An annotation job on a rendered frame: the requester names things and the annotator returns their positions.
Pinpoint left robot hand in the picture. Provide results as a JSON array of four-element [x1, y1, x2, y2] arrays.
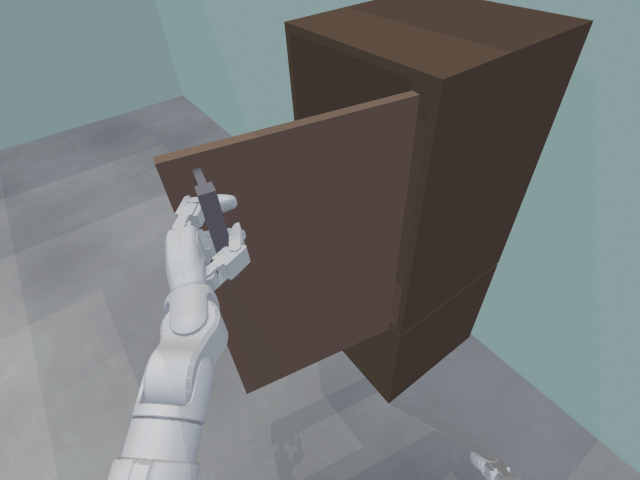
[[165, 194, 250, 292]]

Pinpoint cupboard door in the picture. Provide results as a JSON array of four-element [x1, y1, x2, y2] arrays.
[[153, 90, 420, 394]]

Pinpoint handle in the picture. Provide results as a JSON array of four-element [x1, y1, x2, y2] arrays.
[[192, 168, 241, 281]]

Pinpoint robot left forearm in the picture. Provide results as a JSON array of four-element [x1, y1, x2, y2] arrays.
[[107, 284, 228, 480]]

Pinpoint right robot hand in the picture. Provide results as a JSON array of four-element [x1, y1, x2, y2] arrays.
[[470, 450, 521, 480]]

